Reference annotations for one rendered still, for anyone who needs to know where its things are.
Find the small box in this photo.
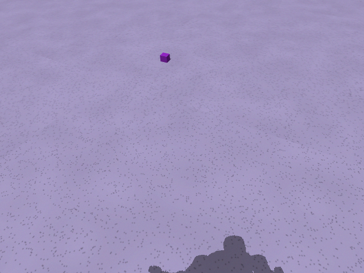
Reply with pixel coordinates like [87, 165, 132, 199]
[160, 53, 170, 63]

